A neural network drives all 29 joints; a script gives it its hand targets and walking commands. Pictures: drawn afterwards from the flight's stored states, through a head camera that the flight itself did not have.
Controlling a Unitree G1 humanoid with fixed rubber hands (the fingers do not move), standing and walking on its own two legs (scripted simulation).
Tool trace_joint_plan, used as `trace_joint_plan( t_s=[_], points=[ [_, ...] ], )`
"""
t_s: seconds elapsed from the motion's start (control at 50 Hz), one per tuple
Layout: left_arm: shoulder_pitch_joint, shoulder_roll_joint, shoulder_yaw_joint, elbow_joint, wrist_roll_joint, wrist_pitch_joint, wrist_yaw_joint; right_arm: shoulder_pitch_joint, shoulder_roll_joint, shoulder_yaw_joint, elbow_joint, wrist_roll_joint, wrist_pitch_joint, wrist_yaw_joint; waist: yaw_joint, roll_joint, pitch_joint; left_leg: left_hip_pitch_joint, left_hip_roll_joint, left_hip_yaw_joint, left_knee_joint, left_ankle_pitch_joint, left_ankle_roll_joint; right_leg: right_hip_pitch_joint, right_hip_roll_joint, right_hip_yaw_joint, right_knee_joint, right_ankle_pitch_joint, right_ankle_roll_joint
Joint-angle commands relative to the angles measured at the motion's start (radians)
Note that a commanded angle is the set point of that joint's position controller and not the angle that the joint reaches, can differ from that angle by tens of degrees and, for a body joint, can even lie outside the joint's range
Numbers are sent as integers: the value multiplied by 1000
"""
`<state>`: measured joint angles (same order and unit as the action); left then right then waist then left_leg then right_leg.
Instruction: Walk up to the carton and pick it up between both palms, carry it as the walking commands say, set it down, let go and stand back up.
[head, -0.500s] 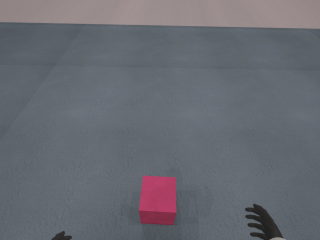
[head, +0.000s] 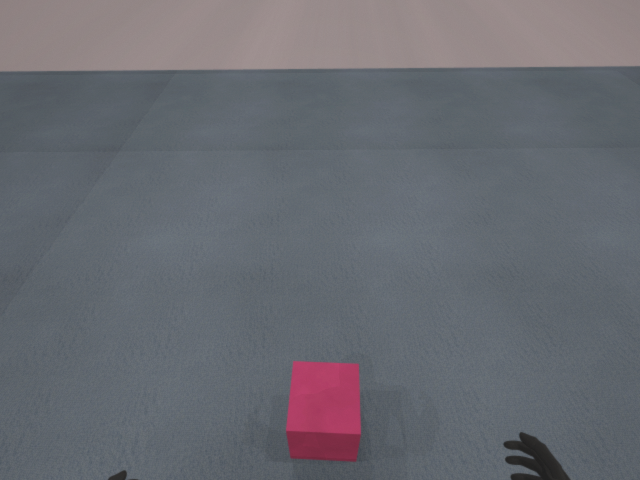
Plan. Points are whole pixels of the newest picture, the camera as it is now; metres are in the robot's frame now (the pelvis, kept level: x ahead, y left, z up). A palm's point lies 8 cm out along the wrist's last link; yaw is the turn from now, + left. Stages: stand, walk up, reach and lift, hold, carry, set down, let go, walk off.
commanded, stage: stand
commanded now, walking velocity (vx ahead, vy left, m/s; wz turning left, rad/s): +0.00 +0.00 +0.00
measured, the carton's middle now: (324, 411) +0.49 +0.03 -0.66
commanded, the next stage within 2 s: none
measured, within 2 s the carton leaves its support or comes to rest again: neither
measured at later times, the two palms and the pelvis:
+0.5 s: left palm out of the picture +0.08 +0.30 -0.08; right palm out of the picture +0.13 -0.27 -0.07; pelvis -0.01 +0.00 +0.00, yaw +0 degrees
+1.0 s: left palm out of the picture +0.06 +0.30 -0.08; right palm out of the picture +0.12 -0.26 -0.07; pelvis -0.02 +0.01 +0.00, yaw +0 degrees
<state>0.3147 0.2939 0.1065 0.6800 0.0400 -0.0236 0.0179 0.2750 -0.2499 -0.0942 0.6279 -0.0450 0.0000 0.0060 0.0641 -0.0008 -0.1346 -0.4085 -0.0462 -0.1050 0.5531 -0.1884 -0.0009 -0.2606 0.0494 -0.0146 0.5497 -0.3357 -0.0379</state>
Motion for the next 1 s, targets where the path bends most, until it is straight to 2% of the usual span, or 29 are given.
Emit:
trace_joint_plan(
  t_s=[0.0,0.02,0.04,0.06,0.08,0.14,0.16,0.18,0.2,0.26,0.28,0.3,0.32,0.38,0.42,0.46,0.48,0.54,0.6,0.66,0.68,0.72,0.74,0.76,0.78,0.84,0.94,0.96,0.98],
  points=[
    [-10,216,-7,-29,13,-48,8,-104,-219,-33,-14,-6,-49,-13,-57,6,-6,126,91,-63,-38,-28,49,-19,-121,158,-99,99,22],
    [-2,211,4,-21,3,-51,7,-102,-200,-39,-8,-3,-42,-18,-39,-50,-22,136,89,-66,-33,32,52,21,-128,159,-101,152,32],
    [-21,213,0,-30,6,-48,5,-89,-222,-34,-5,5,-46,-13,-57,-42,-15,162,90,-56,-40,53,45,2,-125,163,-91,202,15],
    [4,186,-8,-36,3,-52,6,-46,-218,-35,12,7,-41,-16,-62,11,-85,201,97,-59,-22,68,57,21,-137,169,-85,194,-2],
    [-18,224,9,-34,6,-54,9,-109,-192,-25,-1,3,-47,-13,-48,72,-54,167,83,-45,-14,83,55,22,-137,157,-73,208,22],
    [-37,232,11,-30,6,-51,12,-94,-197,-27,1,11,-41,-11,-55,-25,-30,108,92,-43,3,102,42,50,-144,153,-82,347,61],
    [-40,221,-5,-23,7,-50,13,-3,-199,-24,24,6,-44,-9,-91,-37,-41,139,86,-35,-35,89,41,48,-128,148,-74,264,27],
    [3,210,-4,-14,-3,-53,9,-54,-229,-34,24,-7,-50,-11,-52,27,-33,161,94,-50,-24,81,48,18,-131,161,-81,185,21],
    [-37,207,-8,-24,7,-51,3,-52,-247,-27,7,-2,-47,-13,-71,-11,-27,154,89,-54,-27,10,56,-24,-118,140,-90,92,9],
    [-41,219,6,-26,18,-58,3,-56,-226,-32,-1,1,-58,-13,-85,37,31,126,103,-87,-43,-60,53,-58,-130,172,-129,-40,-7],
    [-49,217,-9,-36,11,-54,-7,-47,-256,-37,3,3,-50,-8,-72,-3,33,112,102,-100,-72,-61,59,-52,-117,161,-106,-56,-6],
    [-1,199,0,-27,7,-57,-9,-49,-254,-40,1,0,-47,-11,-68,35,-17,166,109,-90,-60,-111,64,-59,-113,150,-95,-74,-11],
    [-32,233,12,-31,12,-59,1,-60,-220,-33,-3,0,-52,-11,-69,85,22,130,105,-97,-79,-80,56,-53,-117,149,-89,-48,-6],
    [-7,228,6,-28,10,-66,2,-81,-225,-31,-10,-3,-59,-9,-42,25,-12,128,102,-114,-53,-57,68,-31,-113,158,-73,-34,-10],
    [-11,245,8,-12,23,-63,4,-49,-242,-38,-2,-1,-64,-5,-71,23,26,150,93,-87,-49,-17,58,-55,-138,187,-108,5,-19],
    [-13,230,4,-26,-5,-62,-1,-82,-230,-31,-8,-1,-61,-7,-40,41,-36,164,102,-72,-29,66,74,-1,-132,162,-61,107,-16],
    [9,242,12,-10,0,-64,8,-37,-213,-29,-5,-2,-55,-5,-54,52,-14,183,90,-75,-30,43,72,-34,-126,149,-55,118,-11],
    [-7,253,9,-13,15,-55,7,-49,-218,-34,-17,11,-63,-7,-65,66,31,170,100,-80,-39,-14,49,-96,-130,168,-68,-9,-34],
    [-54,193,-5,-16,9,-61,-3,-26,-201,-23,4,7,-67,-7,-67,-32,-16,162,96,-82,-32,15,59,-34,-124,150,-82,42,-12],
    [-6,252,6,-7,7,-63,8,-37,-211,-19,-5,2,-53,-15,-70,47,30,133,98,-71,-13,8,69,-63,-142,184,-106,59,-18],
    [-22,251,-2,2,5,-59,6,-42,-203,-23,-3,-3,-58,-14,-78,56,21,167,95,-62,-45,-56,66,-84,-144,172,-93,-36,-29],
    [-18,242,8,-16,10,-62,4,-47,-185,-16,-4,12,-60,-2,-68,-26,42,102,94,-65,-51,-22,64,-24,-154,187,-123,-55,-33],
    [-41,245,14,-31,11,-57,5,5,-222,-29,-5,10,-67,2,-76,-21,52,107,89,-84,-37,-7,60,-46,-157,213,-120,-13,-30],
    [-25,232,5,-14,-3,-59,-2,-67,-255,-33,5,-8,-67,-13,-56,49,5,181,117,-78,-42,15,74,-69,-150,180,-101,5,-25],
    [-65,245,1,-6,21,-57,-2,-28,-209,-23,2,11,-64,-10,-69,-36,60,127,110,-87,-46,39,63,-61,-134,159,-85,1,-19],
    [-14,245,0,0,-1,-61,4,-54,-205,-17,-11,7,-63,-7,-55,70,46,150,105,-89,-47,26,72,-67,-132,161,-75,27,-26],
    [-40,214,-13,0,-5,-55,0,-40,-234,-16,-9,6,-66,-12,-56,25,53,120,110,-104,-46,-22,79,-60,-124,155,-110,-9,-18],
    [-42,228,-11,-3,-3,-63,-1,-20,-218,-25,-4,6,-62,-10,-84,2,58,143,92,-82,-61,-34,64,-97,-131,154,-108,-49,-38],
    [-47,249,0,-5,21,-69,5,-37,-192,-10,0,3,-65,-6,-66,15,78,130,87,-78,-29,-33,66,-80,-150,186,-125,-7,-30]
  ],
)
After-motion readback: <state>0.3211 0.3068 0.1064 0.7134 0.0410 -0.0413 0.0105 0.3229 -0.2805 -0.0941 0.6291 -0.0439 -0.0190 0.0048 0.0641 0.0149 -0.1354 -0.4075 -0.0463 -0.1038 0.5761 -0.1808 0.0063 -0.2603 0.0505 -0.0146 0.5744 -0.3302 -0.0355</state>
